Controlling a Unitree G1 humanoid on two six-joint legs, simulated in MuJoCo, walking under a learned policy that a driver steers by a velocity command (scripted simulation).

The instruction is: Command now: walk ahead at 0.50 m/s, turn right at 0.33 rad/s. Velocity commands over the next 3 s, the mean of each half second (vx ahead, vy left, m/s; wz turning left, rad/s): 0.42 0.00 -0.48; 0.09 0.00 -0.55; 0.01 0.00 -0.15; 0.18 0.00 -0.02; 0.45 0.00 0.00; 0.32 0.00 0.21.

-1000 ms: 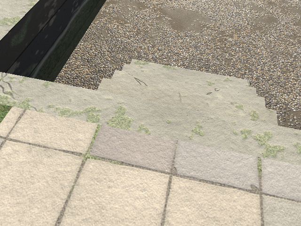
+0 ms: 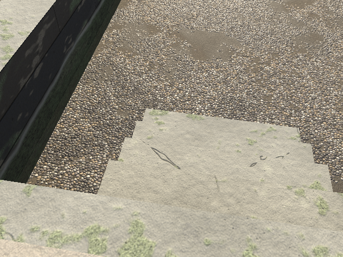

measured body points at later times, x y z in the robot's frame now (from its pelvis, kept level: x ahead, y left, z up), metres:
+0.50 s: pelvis +0.29 -0.09 -0.01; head +0.30 -0.09 +0.44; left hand +0.41 +0.17 -0.13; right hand +0.38 -0.37 -0.10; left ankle +0.34 +0.08 -0.68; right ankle +0.32 -0.16 -0.75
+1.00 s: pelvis +0.42 -0.05 +0.00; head +0.44 -0.05 +0.45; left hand +0.69 +0.10 -0.10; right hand +0.39 -0.37 -0.08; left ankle +0.49 +0.01 -0.75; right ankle +0.29 -0.15 -0.64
